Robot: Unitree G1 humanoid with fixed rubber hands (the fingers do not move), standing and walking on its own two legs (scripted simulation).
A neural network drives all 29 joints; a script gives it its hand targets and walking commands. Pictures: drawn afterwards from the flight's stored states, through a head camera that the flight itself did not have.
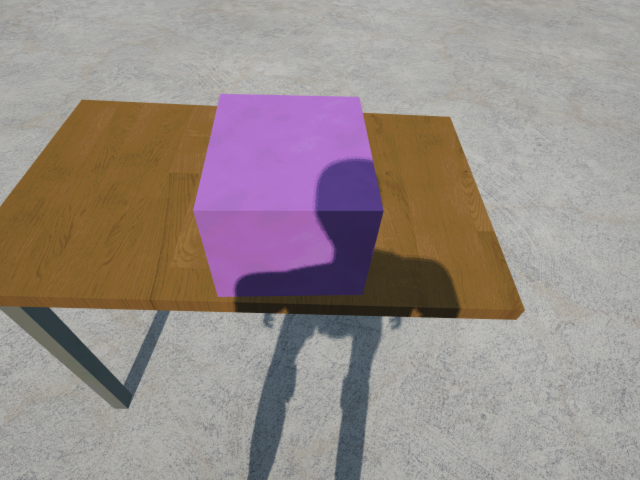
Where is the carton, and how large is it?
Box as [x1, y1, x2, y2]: [193, 94, 383, 296]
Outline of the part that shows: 220,94 193,209 217,295 247,296 362,294 383,210 359,98 343,96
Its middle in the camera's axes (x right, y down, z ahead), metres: -0.05 -0.07 +0.65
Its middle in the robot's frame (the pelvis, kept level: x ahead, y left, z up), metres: +0.55 +0.07 +0.02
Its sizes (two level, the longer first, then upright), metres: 0.275 0.237 0.200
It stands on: a table, 0.68 m high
